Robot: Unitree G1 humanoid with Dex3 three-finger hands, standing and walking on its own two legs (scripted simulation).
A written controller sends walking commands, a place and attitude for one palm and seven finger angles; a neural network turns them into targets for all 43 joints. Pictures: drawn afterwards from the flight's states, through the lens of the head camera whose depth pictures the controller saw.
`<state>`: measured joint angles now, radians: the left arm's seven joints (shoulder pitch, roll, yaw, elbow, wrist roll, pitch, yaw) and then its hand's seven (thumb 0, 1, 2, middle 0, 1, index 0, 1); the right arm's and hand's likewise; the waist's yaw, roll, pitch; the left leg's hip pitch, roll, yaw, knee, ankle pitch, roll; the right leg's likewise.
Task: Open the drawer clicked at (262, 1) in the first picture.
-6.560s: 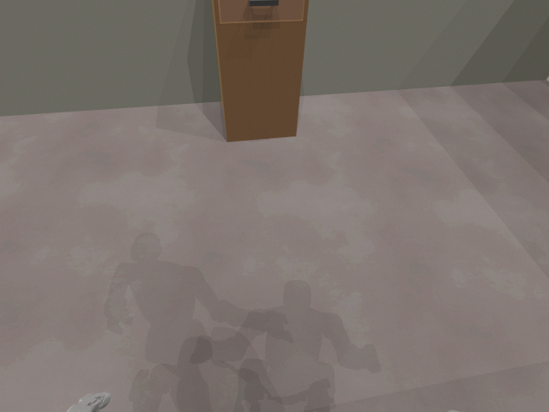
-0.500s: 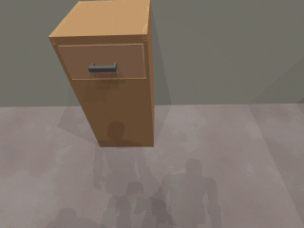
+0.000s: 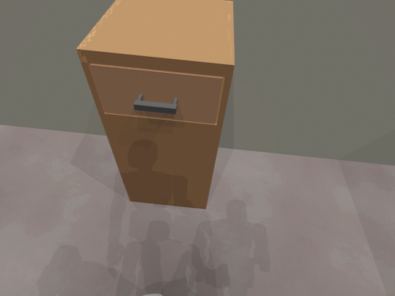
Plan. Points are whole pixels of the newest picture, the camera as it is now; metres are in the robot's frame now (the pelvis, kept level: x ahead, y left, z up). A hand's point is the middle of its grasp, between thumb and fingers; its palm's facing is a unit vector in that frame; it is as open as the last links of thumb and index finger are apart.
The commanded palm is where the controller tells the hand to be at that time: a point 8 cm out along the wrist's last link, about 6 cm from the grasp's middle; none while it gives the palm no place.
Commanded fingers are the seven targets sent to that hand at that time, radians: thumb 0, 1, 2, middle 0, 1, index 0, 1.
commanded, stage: take the last steps up to it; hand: left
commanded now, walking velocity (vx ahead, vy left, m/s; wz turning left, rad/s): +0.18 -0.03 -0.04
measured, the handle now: (156, 102) +0.62 +0.19 -0.01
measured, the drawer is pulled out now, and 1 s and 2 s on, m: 0.00 0.00 0.00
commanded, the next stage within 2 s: come to a stop and stand still in 0.08 s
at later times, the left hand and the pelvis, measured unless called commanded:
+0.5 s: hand (142, 269) +0.19 +0.14 -0.15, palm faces +0.02 -0.97 -0.23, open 7.3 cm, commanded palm none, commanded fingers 0.00 0.90 0.90 -0.20 -0.30 -0.20 -0.30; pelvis +0.09 -0.03 +0.01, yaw +1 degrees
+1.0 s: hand out of the picture +0.04 +0.21 -0.16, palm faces +0.02 -0.98 -0.19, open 7.4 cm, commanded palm none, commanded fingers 0.00 0.90 0.90 -0.20 -0.30 -0.20 -0.30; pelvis +0.06 +0.02 +0.02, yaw -1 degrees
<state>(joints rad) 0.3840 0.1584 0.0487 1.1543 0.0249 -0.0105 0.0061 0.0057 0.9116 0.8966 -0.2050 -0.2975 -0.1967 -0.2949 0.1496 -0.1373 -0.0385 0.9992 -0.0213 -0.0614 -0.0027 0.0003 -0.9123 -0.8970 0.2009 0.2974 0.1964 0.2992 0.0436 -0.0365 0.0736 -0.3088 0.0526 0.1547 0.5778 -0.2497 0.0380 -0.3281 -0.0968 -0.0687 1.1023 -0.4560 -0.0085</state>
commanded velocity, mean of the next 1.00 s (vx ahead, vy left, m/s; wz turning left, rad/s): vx -0.02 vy -0.02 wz -0.01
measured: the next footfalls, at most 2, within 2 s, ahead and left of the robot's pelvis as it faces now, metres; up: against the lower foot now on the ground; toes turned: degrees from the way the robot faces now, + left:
right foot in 0.30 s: +0.19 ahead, -0.13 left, +0.00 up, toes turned -7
left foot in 0.72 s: +0.09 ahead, +0.12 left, +0.00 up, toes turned +2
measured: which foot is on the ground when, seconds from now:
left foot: down 0.00-0.32, up 0.34-0.70, down 0.72-1.00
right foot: up 0.00-0.28, down 0.30-0.72, up 0.74-1.00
